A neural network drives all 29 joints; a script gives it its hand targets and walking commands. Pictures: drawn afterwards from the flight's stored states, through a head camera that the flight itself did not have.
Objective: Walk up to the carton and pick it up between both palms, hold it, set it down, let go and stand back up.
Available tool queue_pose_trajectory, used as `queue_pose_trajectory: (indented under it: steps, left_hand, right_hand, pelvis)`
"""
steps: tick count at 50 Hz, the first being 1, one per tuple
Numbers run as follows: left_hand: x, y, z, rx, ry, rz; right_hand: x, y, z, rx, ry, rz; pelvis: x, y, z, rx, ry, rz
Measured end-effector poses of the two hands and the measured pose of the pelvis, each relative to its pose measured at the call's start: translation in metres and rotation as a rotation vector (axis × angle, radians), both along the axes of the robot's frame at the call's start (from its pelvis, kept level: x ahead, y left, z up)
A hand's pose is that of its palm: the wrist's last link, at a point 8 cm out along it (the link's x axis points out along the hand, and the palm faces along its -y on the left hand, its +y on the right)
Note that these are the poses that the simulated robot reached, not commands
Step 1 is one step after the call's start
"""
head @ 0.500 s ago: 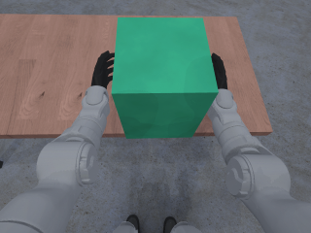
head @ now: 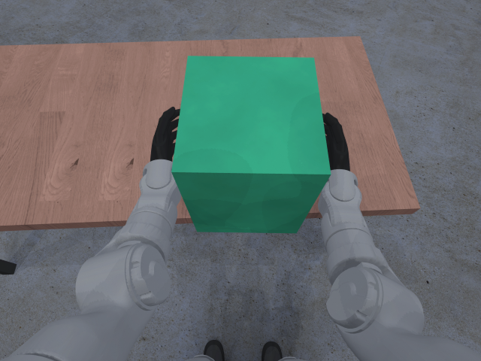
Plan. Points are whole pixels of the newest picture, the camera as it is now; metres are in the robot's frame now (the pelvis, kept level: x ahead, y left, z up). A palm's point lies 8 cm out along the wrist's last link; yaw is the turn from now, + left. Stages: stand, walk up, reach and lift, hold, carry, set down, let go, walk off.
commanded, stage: reach and lift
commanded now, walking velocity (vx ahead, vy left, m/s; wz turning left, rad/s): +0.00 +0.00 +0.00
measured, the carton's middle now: (248, 155) +0.45 +0.00 +0.00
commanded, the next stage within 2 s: none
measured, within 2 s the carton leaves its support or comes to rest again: neither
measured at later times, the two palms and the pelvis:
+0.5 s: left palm (164, 156) +0.43 +0.15 +0.02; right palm (335, 161) +0.42 -0.14 +0.02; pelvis +0.00 -0.01 +0.00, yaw +1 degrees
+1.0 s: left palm (164, 156) +0.43 +0.15 +0.02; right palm (335, 161) +0.42 -0.14 +0.02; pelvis +0.00 -0.01 +0.00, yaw +1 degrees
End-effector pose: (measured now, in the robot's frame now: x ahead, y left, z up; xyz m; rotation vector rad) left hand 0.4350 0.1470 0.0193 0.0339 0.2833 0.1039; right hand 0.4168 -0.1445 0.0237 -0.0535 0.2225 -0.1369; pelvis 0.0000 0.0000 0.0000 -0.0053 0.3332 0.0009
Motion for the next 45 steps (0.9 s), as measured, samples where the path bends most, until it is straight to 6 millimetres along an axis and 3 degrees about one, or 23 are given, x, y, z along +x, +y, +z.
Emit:
queue_pose_trajectory:
  steps: [45]
  left_hand:
    - [-0.0021,-0.0001,-0.0011,-0.019,0.004,0.006]
  right_hand:
    - [0.0002,0.0002,0.0008,-0.013,0.003,0.001]
  pelvis:
    - [0.0034,-0.0065,0.0023,0.003,-0.005,0.02]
